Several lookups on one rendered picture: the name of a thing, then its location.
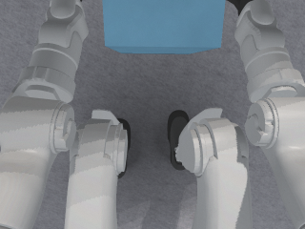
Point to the robot right forearm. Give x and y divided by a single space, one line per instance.
263 52

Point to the robot left upper arm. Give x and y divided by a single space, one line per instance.
33 131

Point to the robot right upper arm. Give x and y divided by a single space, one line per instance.
277 126

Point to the robot right hand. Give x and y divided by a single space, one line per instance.
239 4

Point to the robot left shin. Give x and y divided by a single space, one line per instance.
96 114

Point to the carton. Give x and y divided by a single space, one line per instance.
163 26

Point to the robot shin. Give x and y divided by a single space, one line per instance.
96 114
208 113

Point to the robot left forearm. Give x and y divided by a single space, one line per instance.
56 54

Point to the robot right shin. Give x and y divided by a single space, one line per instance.
208 113

